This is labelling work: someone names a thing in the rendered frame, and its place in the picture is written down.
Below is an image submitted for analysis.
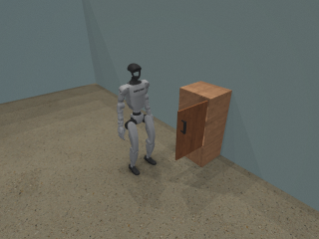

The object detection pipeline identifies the robot left upper arm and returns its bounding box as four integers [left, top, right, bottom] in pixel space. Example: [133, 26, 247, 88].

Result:
[142, 80, 150, 100]

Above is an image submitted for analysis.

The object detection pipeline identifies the cupboard door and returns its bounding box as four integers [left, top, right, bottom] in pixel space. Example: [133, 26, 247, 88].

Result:
[175, 101, 208, 160]

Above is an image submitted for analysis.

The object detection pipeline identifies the robot right hand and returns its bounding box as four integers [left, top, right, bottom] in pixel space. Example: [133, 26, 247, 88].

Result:
[118, 126, 126, 140]

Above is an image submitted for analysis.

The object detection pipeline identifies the handle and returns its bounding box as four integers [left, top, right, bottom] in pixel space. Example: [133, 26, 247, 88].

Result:
[181, 120, 187, 134]

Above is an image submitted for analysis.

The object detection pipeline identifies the left robot forearm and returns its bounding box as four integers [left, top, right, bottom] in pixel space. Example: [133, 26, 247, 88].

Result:
[144, 99, 152, 115]

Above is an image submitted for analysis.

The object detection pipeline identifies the robot right upper arm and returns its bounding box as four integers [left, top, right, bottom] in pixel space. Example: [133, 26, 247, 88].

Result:
[118, 85, 129, 109]

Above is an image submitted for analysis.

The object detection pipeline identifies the robot left thigh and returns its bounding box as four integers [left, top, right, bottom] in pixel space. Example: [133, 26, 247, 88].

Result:
[143, 115, 156, 145]

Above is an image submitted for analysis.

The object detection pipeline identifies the robot torso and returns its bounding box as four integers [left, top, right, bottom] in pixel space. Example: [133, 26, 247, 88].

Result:
[125, 79, 146, 124]

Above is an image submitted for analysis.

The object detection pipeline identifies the right robot forearm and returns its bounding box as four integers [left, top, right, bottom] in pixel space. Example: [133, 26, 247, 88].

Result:
[117, 103, 124, 126]

